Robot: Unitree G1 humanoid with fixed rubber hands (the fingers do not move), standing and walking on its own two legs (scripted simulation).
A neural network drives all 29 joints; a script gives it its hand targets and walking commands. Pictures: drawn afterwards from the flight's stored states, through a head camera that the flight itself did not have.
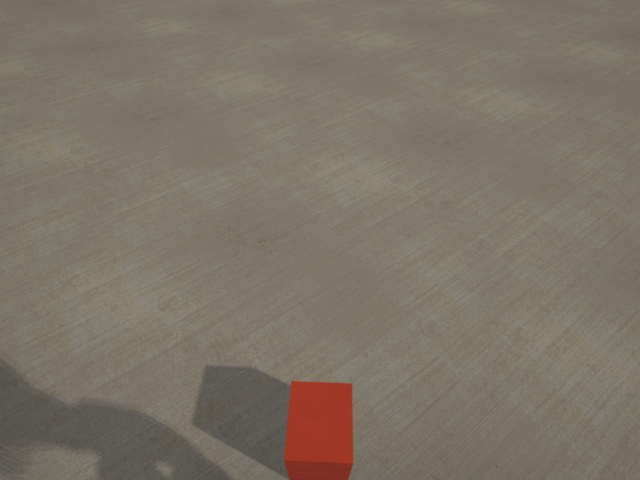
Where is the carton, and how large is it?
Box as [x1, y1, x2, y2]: [284, 381, 352, 479]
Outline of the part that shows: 291,381 284,461 289,478 347,479 352,465 351,384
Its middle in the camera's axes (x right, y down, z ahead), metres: +0.00 +0.51 +1.04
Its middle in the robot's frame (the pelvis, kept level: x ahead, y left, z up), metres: +0.35 +0.04 -0.65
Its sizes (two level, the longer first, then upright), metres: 0.186 0.160 0.240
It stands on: the floor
